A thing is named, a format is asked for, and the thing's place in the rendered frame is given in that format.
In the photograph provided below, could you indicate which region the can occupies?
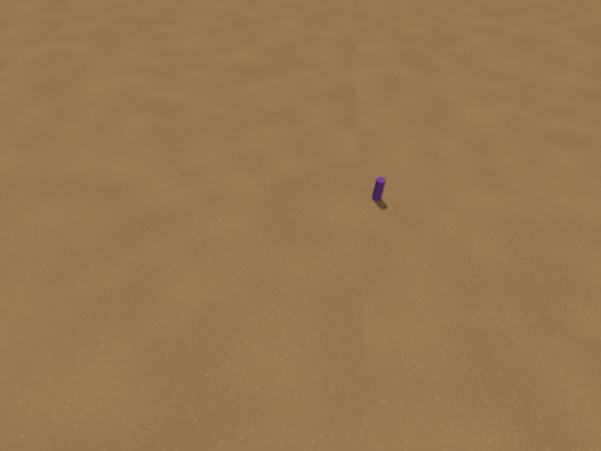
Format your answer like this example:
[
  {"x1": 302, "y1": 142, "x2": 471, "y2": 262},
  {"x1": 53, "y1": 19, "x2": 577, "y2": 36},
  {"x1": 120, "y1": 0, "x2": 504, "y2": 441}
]
[{"x1": 372, "y1": 177, "x2": 386, "y2": 201}]

